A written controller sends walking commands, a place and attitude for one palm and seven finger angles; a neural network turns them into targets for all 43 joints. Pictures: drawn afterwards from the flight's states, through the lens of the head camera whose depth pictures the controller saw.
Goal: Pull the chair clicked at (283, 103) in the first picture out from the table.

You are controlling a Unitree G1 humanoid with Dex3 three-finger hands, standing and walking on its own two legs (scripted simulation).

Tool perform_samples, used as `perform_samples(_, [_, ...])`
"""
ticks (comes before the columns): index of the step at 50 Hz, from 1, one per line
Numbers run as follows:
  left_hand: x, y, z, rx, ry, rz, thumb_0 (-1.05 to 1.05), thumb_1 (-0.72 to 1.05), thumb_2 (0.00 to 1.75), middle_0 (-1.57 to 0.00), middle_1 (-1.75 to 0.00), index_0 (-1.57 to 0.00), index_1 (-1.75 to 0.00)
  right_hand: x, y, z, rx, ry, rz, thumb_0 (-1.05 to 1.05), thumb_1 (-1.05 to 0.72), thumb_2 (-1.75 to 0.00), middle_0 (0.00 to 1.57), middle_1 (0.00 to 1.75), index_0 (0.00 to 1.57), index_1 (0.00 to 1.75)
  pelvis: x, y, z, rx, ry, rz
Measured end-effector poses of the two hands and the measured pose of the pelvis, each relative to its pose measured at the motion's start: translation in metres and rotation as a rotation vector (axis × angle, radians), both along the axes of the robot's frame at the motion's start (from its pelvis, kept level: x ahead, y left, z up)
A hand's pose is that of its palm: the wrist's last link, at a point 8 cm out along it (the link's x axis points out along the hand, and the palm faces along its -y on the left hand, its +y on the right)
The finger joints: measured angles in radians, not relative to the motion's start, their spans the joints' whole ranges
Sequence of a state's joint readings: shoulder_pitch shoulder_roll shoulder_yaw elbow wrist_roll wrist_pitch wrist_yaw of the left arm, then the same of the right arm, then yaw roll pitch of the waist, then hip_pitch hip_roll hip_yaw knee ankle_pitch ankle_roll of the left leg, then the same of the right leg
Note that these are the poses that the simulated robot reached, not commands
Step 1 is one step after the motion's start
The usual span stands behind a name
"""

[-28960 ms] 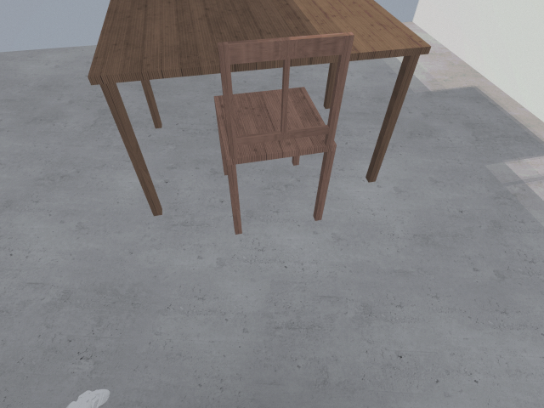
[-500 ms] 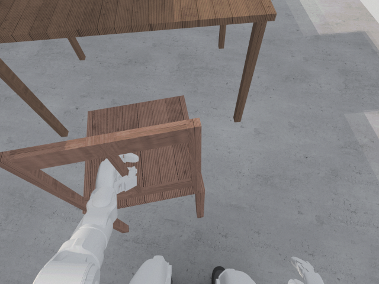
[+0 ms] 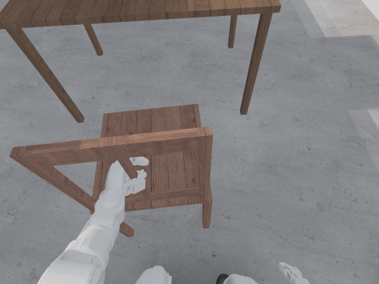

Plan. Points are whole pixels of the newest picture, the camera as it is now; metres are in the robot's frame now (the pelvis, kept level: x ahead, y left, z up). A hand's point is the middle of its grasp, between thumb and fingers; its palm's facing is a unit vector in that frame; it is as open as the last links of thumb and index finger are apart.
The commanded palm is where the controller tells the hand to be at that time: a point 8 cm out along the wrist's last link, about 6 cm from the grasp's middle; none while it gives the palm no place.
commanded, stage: step backward, pulling the chair out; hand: left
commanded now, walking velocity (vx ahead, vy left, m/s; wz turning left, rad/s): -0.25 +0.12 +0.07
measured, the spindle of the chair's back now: (135, 178) +0.36 +0.17 -0.09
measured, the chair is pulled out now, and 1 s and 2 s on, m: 0.55 0.69 0.69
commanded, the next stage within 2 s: stop walking, hand still on the chair in 0.06 s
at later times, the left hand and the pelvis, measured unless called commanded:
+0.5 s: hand (136, 236) +0.21 +0.13 -0.06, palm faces +0.04 -0.98 -0.17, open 4.9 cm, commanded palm +0.20 +0.18 -0.05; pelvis -0.08 +0.00 +0.00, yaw +0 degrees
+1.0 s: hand (136, 240) +0.20 +0.13 -0.06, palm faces -0.04 -0.98 -0.19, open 5.1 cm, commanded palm +0.19 +0.19 -0.05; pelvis -0.05 +0.02 +0.01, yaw -1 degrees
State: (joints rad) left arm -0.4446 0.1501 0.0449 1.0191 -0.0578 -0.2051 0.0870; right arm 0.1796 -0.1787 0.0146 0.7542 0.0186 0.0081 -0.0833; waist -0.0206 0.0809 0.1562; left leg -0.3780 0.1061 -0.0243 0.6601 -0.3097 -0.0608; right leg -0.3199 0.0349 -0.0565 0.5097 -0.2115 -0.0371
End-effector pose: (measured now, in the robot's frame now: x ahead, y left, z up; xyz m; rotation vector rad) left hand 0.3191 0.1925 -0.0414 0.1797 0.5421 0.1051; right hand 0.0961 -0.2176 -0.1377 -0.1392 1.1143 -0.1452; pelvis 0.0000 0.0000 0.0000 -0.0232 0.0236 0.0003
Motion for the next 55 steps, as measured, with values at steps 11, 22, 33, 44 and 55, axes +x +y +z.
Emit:
perform_samples(11, [-0.051, -0.007, 0.001, -0.021, -0.007, -0.037, 0.01, 0.75, 0.81, -0.3, -1.21, -0.5, -1.44, -0.065, -0.045, 0.017, -0.182, -0.016, -0.019, 0.01, -0.91, -0.89, 0.2, 0.3, 0.2, 0.3, -0.061, 0.012, -0.004, 0.041, 0.0, 0.047])
perform_samples(22, [-0.115, -0.006, 0.002, -0.031, 0.011, -0.02, 0.02, 0.75, 0.83, -0.3, -1.21, -0.5, -1.45, -0.097, -0.022, 0.019, -0.079, -0.06, -0.02, 0.01, -0.91, -0.89, 0.2, 0.3, 0.2, 0.3, -0.078, 0.002, -0.001, 0.038, -0.075, 0.014])
perform_samples(33, [-0.137, -0.01, 0.003, -0.011, 0.014, -0.029, 0.02, 0.74, 0.84, -0.33, -1.21, -0.5, -1.45, -0.086, -0.02, 0.023, -0.069, -0.135, -0.033, 0.01, -0.9, -0.89, 0.2, 0.3, 0.2, 0.3, -0.075, 0.002, 0.003, 0.044, -0.072, -0.016])
perform_samples(44, [-0.134, -0.007, 0.001, -0.009, 0.005, -0.074, 0.01, 0.72, 0.86, -0.33, -1.26, -0.5, -1.45, -0.061, -0.021, 0.035, -0.109, -0.159, -0.04, 0.01, -0.91, -0.89, 0.2, 0.3, 0.2, 0.3, -0.058, 0.013, 0.006, 0.039, -0.049, -0.021])
perform_samples(55, [-0.128, -0.006, 0.0, -0.013, 0.016, -0.103, 0.01, 0.7, 0.88, -0.36, -1.35, -0.5, -1.45, -0.022, 0.004, 0.037, -0.076, -0.192, -0.014, 0.01, -0.9, -0.89, 0.2, 0.3, 0.2, 0.3, -0.036, 0.022, 0.007, 0.036, -0.04, -0.014])
